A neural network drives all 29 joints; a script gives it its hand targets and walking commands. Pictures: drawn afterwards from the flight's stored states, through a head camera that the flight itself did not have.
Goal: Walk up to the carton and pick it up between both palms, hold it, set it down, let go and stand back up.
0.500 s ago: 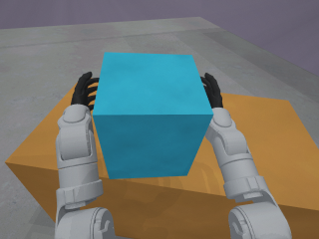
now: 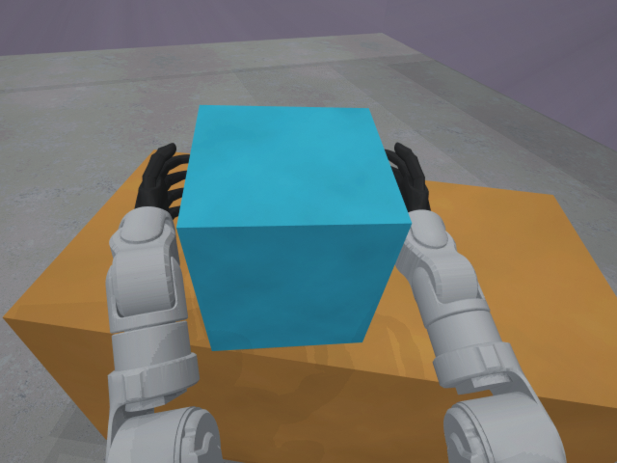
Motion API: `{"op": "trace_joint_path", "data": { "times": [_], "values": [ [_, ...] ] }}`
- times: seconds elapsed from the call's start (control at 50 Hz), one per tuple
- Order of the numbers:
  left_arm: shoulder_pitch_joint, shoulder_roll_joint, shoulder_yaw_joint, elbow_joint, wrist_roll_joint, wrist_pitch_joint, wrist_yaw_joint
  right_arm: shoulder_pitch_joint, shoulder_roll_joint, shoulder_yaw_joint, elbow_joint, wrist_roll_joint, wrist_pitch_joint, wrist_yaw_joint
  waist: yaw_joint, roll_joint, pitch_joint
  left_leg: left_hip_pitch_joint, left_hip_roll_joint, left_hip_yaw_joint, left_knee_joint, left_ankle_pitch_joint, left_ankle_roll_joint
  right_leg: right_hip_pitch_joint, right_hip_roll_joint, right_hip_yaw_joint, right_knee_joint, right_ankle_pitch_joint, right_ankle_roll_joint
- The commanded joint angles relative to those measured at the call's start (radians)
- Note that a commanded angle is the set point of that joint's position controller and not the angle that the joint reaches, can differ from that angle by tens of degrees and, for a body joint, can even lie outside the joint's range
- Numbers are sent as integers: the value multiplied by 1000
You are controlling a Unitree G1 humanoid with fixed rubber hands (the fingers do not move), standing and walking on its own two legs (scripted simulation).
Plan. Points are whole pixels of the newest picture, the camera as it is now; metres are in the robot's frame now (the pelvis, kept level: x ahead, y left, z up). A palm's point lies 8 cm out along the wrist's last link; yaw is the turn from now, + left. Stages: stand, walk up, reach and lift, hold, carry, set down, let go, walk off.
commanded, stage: hold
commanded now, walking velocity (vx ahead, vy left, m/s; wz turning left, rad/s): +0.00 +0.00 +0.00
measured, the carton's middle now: (287, 233) +0.37 +0.01 +0.15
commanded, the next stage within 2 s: none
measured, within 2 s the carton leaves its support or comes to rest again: neither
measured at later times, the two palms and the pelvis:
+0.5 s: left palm (152, 212) +0.35 +0.16 +0.20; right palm (407, 209) +0.36 -0.14 +0.20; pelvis -0.01 +0.00 +0.00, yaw +0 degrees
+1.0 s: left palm (155, 213) +0.36 +0.16 +0.20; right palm (408, 209) +0.36 -0.14 +0.19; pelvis +0.00 +0.00 +0.00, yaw +0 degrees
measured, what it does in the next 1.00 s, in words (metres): stands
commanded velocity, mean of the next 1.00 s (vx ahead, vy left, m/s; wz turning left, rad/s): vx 0.00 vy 0.00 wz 0.00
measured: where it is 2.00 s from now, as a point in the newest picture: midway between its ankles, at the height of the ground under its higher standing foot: outside the picture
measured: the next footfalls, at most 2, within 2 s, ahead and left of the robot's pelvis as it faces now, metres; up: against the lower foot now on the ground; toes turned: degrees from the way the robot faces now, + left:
none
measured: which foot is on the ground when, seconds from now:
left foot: down 0.00-1.00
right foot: down 0.00-1.00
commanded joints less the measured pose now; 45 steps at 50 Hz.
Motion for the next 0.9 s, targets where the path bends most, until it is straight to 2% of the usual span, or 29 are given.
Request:
{"op": "trace_joint_path", "data": {
  "times": [0.0,0.02,0.08,0.16,0.24,0.26,0.28,0.32,0.34,0.38,0.4,0.42,0.46,0.48,0.5,0.52,0.56,0.62,0.64,0.66,0.7,0.76,0.82,0.88],
  "values": [
    [-517,-414,-438,-55,-154,-41,-115,-680,506,367,-308,72,-74,92,-7,52,-380,-120,-44,50,-43,242,-8,258,24,14,31,168,50],
    [-528,-412,-451,-69,-160,-44,-112,-657,502,363,-282,72,-72,94,-14,69,-385,-110,-41,47,-43,233,-13,262,27,15,31,150,45],
    [-494,-414,-430,-33,-133,-36,-116,-645,480,339,-263,53,-72,97,-9,78,-352,-104,-40,49,-48,225,-16,235,28,8,27,115,43],
    [-528,-422,-429,-35,-143,-40,-116,-677,487,333,-267,51,-83,107,10,63,-361,-103,-34,50,-53,203,-16,220,27,5,24,90,38],
    [-490,-441,-461,-63,-163,-43,-107,-692,497,379,-339,76,-96,96,2,67,-439,-68,-43,47,-14,307,-20,250,33,12,33,194,47],
    [-509,-432,-467,-78,-165,-43,-104,-697,490,376,-327,76,-92,93,-10,60,-422,-66,-41,44,-13,295,-16,228,35,12,35,184,43],
    [-520,-432,-459,-66,-164,-44,-102,-700,493,369,-322,64,-91,93,-6,49,-411,-79,-37,45,-21,265,-19,221,40,5,31,145,42],
    [-521,-424,-457,-58,-157,-45,-102,-675,487,345,-285,56,-86,99,-8,78,-367,-102,-33,51,-42,223,-16,201,33,7,20,93,36],
    [-534,-422,-464,-59,-153,-41,-102,-665,487,335,-260,48,-80,102,-21,81,-341,-112,-32,48,-45,199,-17,195,32,10,18,70,31],
    [-536,-424,-441,-22,-150,-36,-108,-686,490,326,-259,41,-80,105,-7,74,-322,-143,-35,53,-59,154,-6,215,25,14,13,45,39],
    [-534,-412,-427,-7,-136,-32,-108,-678,488,307,-222,37,-73,108,2,77,-305,-159,-29,54,-72,126,-3,211,23,15,11,19,40],
    [-545,-414,-426,-14,-137,-36,-111,-686,500,315,-232,26,-78,111,3,65,-348,-152,-36,55,-71,117,3,219,18,15,19,37,42],
    [-548,-412,-431,-12,-144,-38,-111,-684,490,304,-238,35,-82,112,-9,85,-352,-145,-35,55,-68,139,-2,233,18,13,19,56,41],
    [-531,-416,-420,4,-138,-38,-109,-693,484,304,-240,32,-84,112,1,73,-363,-143,-28,48,-65,156,-6,238,20,14,18,57,40],
    [-544,-423,-424,-13,-140,-41,-111,-688,494,308,-234,36,-85,111,-10,72,-364,-133,-37,57,-61,165,-5,239,22,13,19,73,42],
    [-544,-429,-426,-23,-140,-44,-111,-679,492,314,-223,31,-86,111,-7,64,-375,-129,-32,48,-59,178,-9,233,25,13,26,79,38],
    [-513,-425,-426,-31,-146,-47,-113,-658,495,330,-253,48,-89,105,-14,73,-398,-100,-39,51,-34,253,-8,242,24,13,33,162,41],
    [-528,-421,-422,-18,-141,-49,-115,-673,491,328,-246,45,-87,104,-4,69,-365,-116,-40,54,-53,206,-12,227,21,8,20,99,43],
    [-533,-417,-429,-45,-148,-52,-113,-689,496,349,-281,52,-93,104,1,58,-399,-117,-37,53,-43,246,-10,249,29,10,28,134,45],
    [-509,-417,-420,-18,-148,-49,-114,-692,504,355,-289,53,-91,102,4,33,-394,-103,-43,57,-40,253,-7,253,29,12,32,172,54],
    [-504,-419,-428,-25,-145,-49,-113,-689,503,358,-292,59,-94,99,6,32,-390,-102,-40,49,-36,248,-7,247,33,9,28,143,50],
    [-530,-420,-430,-44,-144,-54,-106,-675,499,345,-269,52,-96,105,12,61,-380,-106,-34,50,-50,210,-9,226,31,9,17,84,34],
    [-519,-426,-464,-68,-162,-50,-105,-664,492,356,-284,58,-94,102,-4,88,-393,-88,-39,55,-28,264,-19,232,27,14,28,143,42],
    [-514,-438,-467,-42,-163,-45,-105,-675,487,353,-280,59,-88,98,-12,86,-376,-94,-37,53,-34,239,-19,220,29,13,23,128,41]
  ]
}}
